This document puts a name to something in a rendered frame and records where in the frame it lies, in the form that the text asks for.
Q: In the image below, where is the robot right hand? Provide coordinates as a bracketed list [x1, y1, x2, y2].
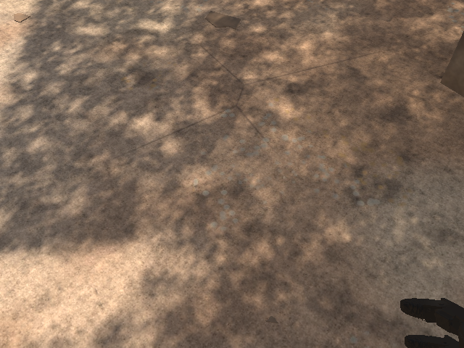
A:
[400, 298, 464, 348]

